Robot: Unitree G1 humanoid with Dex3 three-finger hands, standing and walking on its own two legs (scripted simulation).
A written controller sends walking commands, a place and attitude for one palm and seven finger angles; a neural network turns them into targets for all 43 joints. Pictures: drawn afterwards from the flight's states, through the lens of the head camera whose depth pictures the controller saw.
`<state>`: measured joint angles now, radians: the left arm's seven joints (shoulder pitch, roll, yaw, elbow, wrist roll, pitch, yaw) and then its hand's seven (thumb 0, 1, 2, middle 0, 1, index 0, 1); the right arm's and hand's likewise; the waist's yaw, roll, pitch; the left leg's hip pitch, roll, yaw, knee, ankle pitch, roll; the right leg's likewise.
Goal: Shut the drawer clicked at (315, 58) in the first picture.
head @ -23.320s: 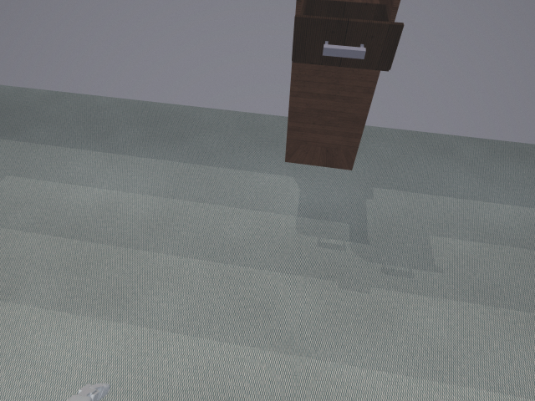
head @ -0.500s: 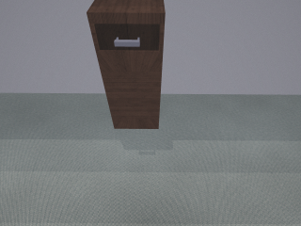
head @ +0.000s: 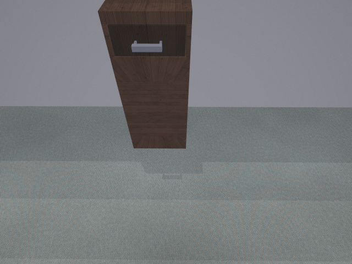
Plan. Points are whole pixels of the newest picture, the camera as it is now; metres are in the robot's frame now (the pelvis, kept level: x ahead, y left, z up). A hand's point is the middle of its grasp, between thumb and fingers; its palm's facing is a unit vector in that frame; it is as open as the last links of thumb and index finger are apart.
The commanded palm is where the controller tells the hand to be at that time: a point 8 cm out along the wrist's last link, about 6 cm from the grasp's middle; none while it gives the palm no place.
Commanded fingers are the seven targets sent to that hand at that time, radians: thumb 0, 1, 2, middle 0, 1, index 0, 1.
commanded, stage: look to check the result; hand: left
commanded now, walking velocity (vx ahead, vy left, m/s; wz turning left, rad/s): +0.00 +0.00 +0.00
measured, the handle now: (147, 45) +0.94 +0.18 +0.02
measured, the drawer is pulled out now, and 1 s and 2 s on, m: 0.00 0.00 0.00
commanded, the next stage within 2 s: stand and wait in 0.20 s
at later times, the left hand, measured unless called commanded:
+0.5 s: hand out of the picture +0.00 +0.15 -0.17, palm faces +0.04 -0.98 -0.20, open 7.4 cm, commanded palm none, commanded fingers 0.00 0.90 0.90 -0.20 -0.30 -0.20 -0.30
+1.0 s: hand out of the picture +0.02 +0.15 -0.17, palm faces +0.04 -0.98 -0.22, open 7.4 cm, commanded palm none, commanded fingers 0.00 0.90 0.90 -0.20 -0.30 -0.20 -0.30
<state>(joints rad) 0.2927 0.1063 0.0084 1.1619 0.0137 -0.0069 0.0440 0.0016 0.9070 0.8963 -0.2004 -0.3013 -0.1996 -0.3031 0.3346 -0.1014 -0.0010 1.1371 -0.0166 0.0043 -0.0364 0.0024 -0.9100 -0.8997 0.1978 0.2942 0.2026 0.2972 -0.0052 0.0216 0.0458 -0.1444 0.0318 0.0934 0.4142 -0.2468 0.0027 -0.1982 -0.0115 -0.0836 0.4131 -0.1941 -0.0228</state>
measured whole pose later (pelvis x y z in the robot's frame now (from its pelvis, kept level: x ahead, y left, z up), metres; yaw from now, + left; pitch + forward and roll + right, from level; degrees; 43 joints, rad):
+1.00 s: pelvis +0.02 -0.02 +0.00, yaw +0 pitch -1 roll +0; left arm 0.25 0.14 0.01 1.16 0.01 -0.02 0.04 0.00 0.91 0.90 -0.20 -0.30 -0.20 -0.30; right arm 0.28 -0.15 0.00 1.14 -0.02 0.00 -0.04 0.00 -0.91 -0.90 0.20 0.29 0.20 0.30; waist -0.01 0.03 0.05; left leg -0.10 0.06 0.08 0.37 -0.25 -0.03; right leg -0.15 0.02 -0.10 0.37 -0.21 -0.05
